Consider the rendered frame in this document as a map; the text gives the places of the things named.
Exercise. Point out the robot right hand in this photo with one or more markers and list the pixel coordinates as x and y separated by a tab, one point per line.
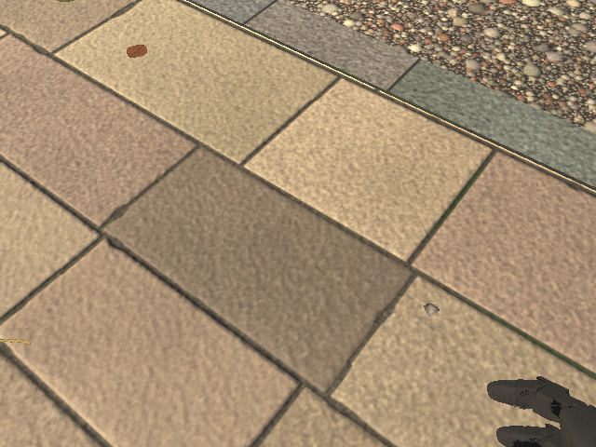
577	420

